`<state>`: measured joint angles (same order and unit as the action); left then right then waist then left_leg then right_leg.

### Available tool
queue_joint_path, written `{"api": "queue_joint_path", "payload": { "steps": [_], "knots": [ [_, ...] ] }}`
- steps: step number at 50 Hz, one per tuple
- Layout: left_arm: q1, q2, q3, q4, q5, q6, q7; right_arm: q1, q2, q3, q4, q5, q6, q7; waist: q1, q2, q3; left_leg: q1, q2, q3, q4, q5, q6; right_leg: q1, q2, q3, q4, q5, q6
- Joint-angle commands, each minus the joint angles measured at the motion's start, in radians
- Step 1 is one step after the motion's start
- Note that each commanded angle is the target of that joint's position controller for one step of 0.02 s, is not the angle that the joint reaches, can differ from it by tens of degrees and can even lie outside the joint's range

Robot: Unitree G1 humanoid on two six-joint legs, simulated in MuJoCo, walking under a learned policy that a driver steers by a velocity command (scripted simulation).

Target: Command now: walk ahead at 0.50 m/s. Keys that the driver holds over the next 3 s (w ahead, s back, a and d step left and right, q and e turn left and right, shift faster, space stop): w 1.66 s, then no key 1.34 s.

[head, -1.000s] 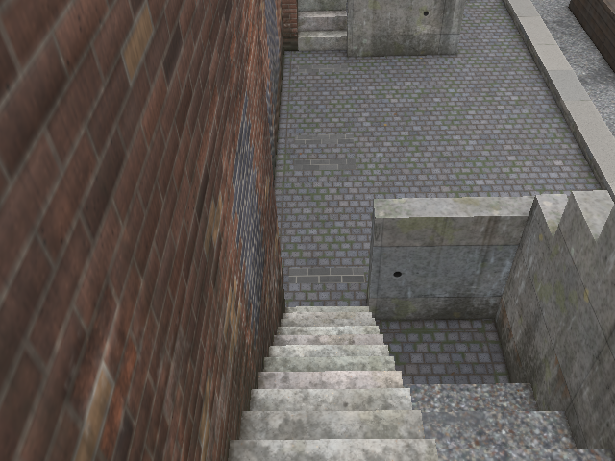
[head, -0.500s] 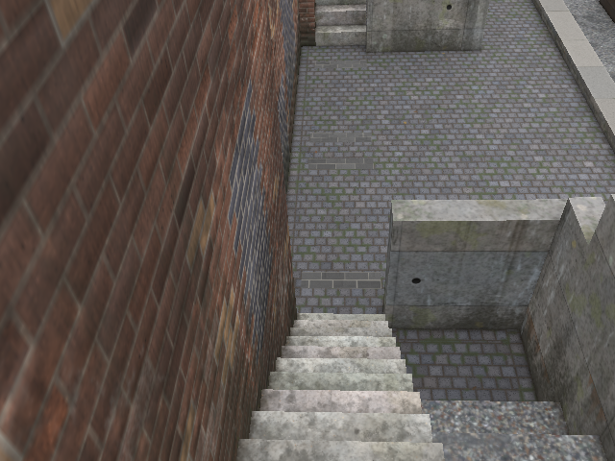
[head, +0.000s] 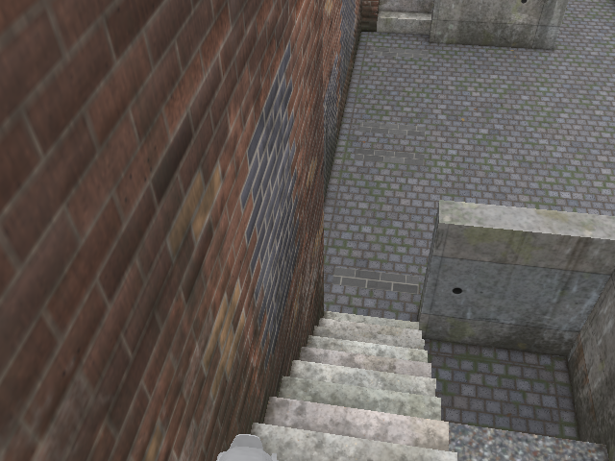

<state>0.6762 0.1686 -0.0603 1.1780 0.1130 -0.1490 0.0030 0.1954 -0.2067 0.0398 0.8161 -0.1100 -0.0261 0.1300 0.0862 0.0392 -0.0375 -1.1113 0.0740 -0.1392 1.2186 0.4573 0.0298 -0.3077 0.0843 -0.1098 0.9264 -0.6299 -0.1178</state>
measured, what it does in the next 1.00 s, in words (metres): goes down: left foot 0.21 m lower, then right foot 0.22 m lower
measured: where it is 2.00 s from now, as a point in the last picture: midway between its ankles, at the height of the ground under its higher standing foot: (367, 430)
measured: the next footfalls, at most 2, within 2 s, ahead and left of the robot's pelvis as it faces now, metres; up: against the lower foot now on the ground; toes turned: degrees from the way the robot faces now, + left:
left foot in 0.24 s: +0.22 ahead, +0.12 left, -0.21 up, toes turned +1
right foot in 0.56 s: +0.43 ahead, -0.07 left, -0.43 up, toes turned -4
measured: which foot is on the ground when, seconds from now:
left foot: up 0.00-0.22, down 0.24-0.56, up 0.58-1.00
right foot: down 0.00-0.24, up 0.26-0.54, down 0.56-1.00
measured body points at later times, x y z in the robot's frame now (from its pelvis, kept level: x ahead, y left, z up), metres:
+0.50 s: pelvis +0.30 +0.01 -0.27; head +0.29 -0.02 +0.18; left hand +0.48 +0.23 -0.36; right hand +0.25 -0.21 -0.43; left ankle +0.18 +0.12 -0.89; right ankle +0.44 -0.09 -0.96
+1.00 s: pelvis +0.57 -0.02 -0.53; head +0.56 -0.04 -0.08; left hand +0.55 +0.24 -0.65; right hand +0.70 -0.25 -0.66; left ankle +0.65 +0.09 -1.26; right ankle +0.40 -0.07 -1.08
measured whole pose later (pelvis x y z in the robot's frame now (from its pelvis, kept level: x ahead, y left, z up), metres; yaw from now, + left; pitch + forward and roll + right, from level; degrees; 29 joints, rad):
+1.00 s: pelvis +0.57 -0.02 -0.53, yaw -2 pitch +0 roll -2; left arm 0.45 0.24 -0.04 0.95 0.08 -0.14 -0.01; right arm 0.21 -0.29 0.03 0.86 -0.15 -0.06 0.13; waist 0.09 0.10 -0.04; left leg -0.40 0.01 -0.05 0.57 0.21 0.01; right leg -0.31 0.15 -0.10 1.44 -0.91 -0.13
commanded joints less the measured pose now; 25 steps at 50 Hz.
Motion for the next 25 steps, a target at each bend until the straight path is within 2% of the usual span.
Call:
{"api": "queue_joint_path", "payload": {
  "steps": [1, 2, 3, 4, 5, 6, 7, 8, 9, 10, 11, 12, 13, 14, 15, 16, 17, 18, 19, 20, 21, 22, 23, 24, 25],
  "knots": [
    [-0.242, 0.203, -0.006, -0.155, -0.006, -0.051, 0.018, -0.017, -0.120, -0.024, -0.029, -0.033, -0.014, -0.018, -0.129, -0.071, 0.091, 0.530, -0.062, 0.054, -0.074, 0.078, -0.017, -0.501, -0.186, 0.282, -0.299, 0.155, -0.100],
    [-0.224, 0.214, -0.001, -0.169, -0.024, -0.049, 0.023, -0.025, -0.137, -0.024, -0.038, -0.040, -0.016, -0.030, -0.103, -0.062, 0.111, 0.465, -0.073, 0.010, -0.147, 0.052, -0.031, -0.361, -0.188, 0.298, -0.228, 0.196, -0.095],
    [-0.192, 0.226, 0.007, -0.177, -0.035, -0.045, 0.032, -0.094, -0.143, -0.020, -0.066, -0.032, -0.021, -0.034, -0.062, -0.057, 0.116, 0.426, -0.076, 0.034, -0.285, -0.003, -0.039, -0.224, -0.182, 0.288, -0.182, 0.231, -0.078],
    [-0.154, 0.226, 0.012, -0.175, -0.036, -0.040, 0.037, -0.151, -0.128, -0.008, -0.092, -0.035, -0.023, -0.032, -0.021, -0.096, 0.129, 0.405, -0.064, 0.058, -0.390, -0.049, -0.052, -0.125, -0.185, 0.300, -0.148, 0.227, -0.083],
    [-0.110, 0.216, 0.015, -0.154, -0.022, -0.028, 0.030, -0.171, -0.111, 0.000, -0.095, -0.030, -0.015, -0.026, 0.004, -0.117, 0.160, 0.349, -0.049, 0.050, -0.433, -0.064, -0.062, -0.033, -0.202, 0.318, -0.097, 0.250, -0.100],
    [-0.093, 0.202, 0.020, -0.157, -0.028, -0.018, 0.028, -0.207, -0.107, 0.006, -0.100, -0.042, -0.007, -0.015, 0.039, -0.118, 0.176, 0.279, -0.029, 0.053, -0.532, -0.094, -0.064, 0.091, -0.201, 0.351, -0.041, 0.295, -0.102],
    [-0.074, 0.188, 0.024, -0.172, -0.035, -0.005, 0.023, -0.237, -0.107, 0.008, -0.102, -0.046, -0.006, -0.006, 0.075, -0.082, 0.170, 0.264, -0.015, 0.072, -0.655, -0.121, -0.056, 0.197, -0.192, 0.376, 0.008, 0.381, -0.096],
    [-0.101, 0.186, 0.028, -0.191, -0.037, 0.007, 0.016, -0.174, -0.104, 0.010, -0.084, -0.059, -0.021, -0.003, 0.060, -0.072, 0.115, 0.472, -0.036, 0.124, -0.695, -0.205, -0.047, 0.151, -0.160, 0.358, 0.110, 0.489, -0.071],
    [-0.171, 0.202, 0.031, -0.200, -0.010, 0.017, -0.013, 0.055, -0.129, -0.007, 0.005, -0.056, -0.039, -0.002, -0.035, -0.073, 0.076, 0.750, -0.051, 0.148, -0.654, -0.208, -0.026, 0.008, -0.150, 0.327, 0.267, 0.577, -0.065],
    [-0.215, 0.234, 0.051, -0.236, 0.017, 0.019, -0.038, 0.337, -0.183, -0.040, 0.101, -0.065, -0.056, -0.009, -0.126, 0.013, 0.021, 1.027, -0.125, 0.211, -0.621, -0.283, -0.024, -0.092, -0.095, 0.284, 0.454, 0.661, -0.049],
    [-0.182, 0.239, 0.071, -0.250, -0.080, 0.028, -0.031, 0.334, -0.201, -0.054, 0.135, -0.053, -0.064, -0.035, -0.124, 0.219, 0.122, 0.941, -0.101, 0.165, -1.232, -0.267, -0.012, 0.025, 0.009, 0.258, 0.623, 0.390, -0.008],
    [-0.231, 0.321, 0.082, -0.261, -0.043, 0.059, -0.067, 0.459, -0.195, -0.060, 0.148, -0.045, -0.064, -0.038, -0.186, 0.181, 0.085, 1.331, 0.008, 0.114, -1.242, -0.031, 0.079, -0.214, 0.019, 0.273, 0.843, 0.236, -0.009],
    [-0.194, 0.264, 0.093, -0.288, -0.032, 0.086, -0.111, 0.536, -0.227, -0.088, 0.145, -0.031, -0.065, -0.032, -0.174, 0.195, -0.137, 1.851, 0.178, 0.024, -0.600, 0.548, 0.294, -0.704, 0.060, 0.187, 1.258, -0.225, 0.056],
    [-0.180, 0.172, 0.075, -0.359, -0.062, 0.065, -0.120, 0.557, -0.274, -0.104, 0.160, -0.002, -0.065, -0.017, -0.145, 0.106, -0.304, 1.971, 0.287, -0.087, -0.452, 0.679, 0.421, -0.893, 0.032, 0.134, 1.335, -0.225, 0.092],
    [-0.412, 0.103, 0.040, -0.490, -0.071, 0.035, -0.123, 0.534, -0.235, -0.102, 0.174, -0.012, -0.083, -0.057, -0.221, 0.005, -0.188, 1.919, 0.343, -0.250, -0.507, 0.164, 0.427, -1.126, -0.050, 0.181, 1.074, -0.162, 0.118],
    [-0.564, 0.132, 0.041, -0.522, -0.075, 0.027, -0.110, 0.401, -0.182, -0.085, 0.166, -0.001, -0.089, -0.081, -0.214, -0.070, -0.066, 1.656, 0.366, -0.327, -0.568, -0.199, 0.400, -1.199, -0.120, 0.217, 0.986, -0.132, 0.137],
    [-0.584, 0.133, 0.034, -0.494, -0.035, 0.030, -0.089, 0.222, 0.079, -0.010, 0.107, -0.005, -0.112, -0.110, -0.141, -0.266, 0.050, 1.292, 0.245, -0.155, -0.567, -0.435, 0.247, -1.077, -0.249, 0.297, 0.428, 0.242, 0.128],
    [-0.550, 0.125, 0.035, -0.456, -0.025, 0.046, -0.075, 0.177, 0.057, -0.013, 0.103, 0.003, -0.101, -0.108, -0.089, -0.079, 0.128, 0.953, 0.171, -0.109, -0.568, -0.555, 0.246, -0.849, -0.239, 0.215, 0.374, 0.194, 0.109],
    [-0.327, 0.156, 0.048, -0.320, -0.010, 0.068, -0.079, 0.007, 0.018, -0.017, 0.026, 0.018, -0.105, -0.108, -0.007, -0.058, 0.156, 0.354, 0.032, 0.092, -0.615, -0.582, 0.202, -0.279, -0.230, 0.166, 0.125, 0.711, 0.083],
    [-0.229, 0.044, 0.014, -0.289, 0.037, 0.081, -0.109, 0.029, -0.069, -0.049, 0.030, 0.008, -0.113, -0.105, 0.067, 0.071, 0.163, 0.002, -0.043, 0.124, -0.542, -0.622, 0.211, 0.091, -0.163, 0.081, 0.322, 0.948, 0.103],
    [-0.224, 0.067, 0.011, -0.294, 0.039, 0.078, -0.116, 0.070, -0.025, -0.036, 0.023, 0.015, -0.137, -0.123, 0.031, -0.001, 0.112, 0.050, -0.073, 0.130, -0.438, -0.793, 0.153, 0.049, -0.194, 0.138, 0.184, 1.160, 0.110],
    [-0.231, 0.118, 0.020, -0.309, 0.002, 0.070, -0.103, 0.102, -0.077, -0.045, 0.000, 0.029, -0.161, -0.144, -0.013, -0.135, 0.076, 0.017, -0.154, 0.208, -0.334, -0.976, 0.091, 0.219, -0.166, 0.087, -0.076, 1.411, 0.123],
    [-0.288, 0.124, 0.035, -0.339, -0.023, 0.080, -0.095, 0.153, -0.143, -0.066, 0.029, 0.021, -0.158, -0.134, -0.016, -0.064, 0.109, -0.006, -0.138, 0.179, -0.324, -1.069, 0.098, 0.335, -0.112, -0.006, -0.057, 1.274, 0.153],
    [-0.368, 0.178, 0.047, -0.383, -0.028, 0.090, -0.095, 0.160, -0.166, -0.071, 0.031, 0.031, -0.151, -0.127, -0.046, -0.059, 0.152, 0.119, -0.077, 0.076, -0.224, -1.109, 0.126, 0.223, -0.117, 0.019, -0.169, 0.981, 0.166],
    [-0.298, 0.179, 0.046, -0.345, 0.006, 0.103, -0.099, 0.168, -0.173, -0.063, 0.039, 0.013, -0.142, -0.105, -0.032, -0.011, 0.125, 0.232, -0.016, -0.008, -0.107, -0.998, 0.138, 0.195, -0.127, 0.031, -0.115, 1.034, 0.140]
  ]
}}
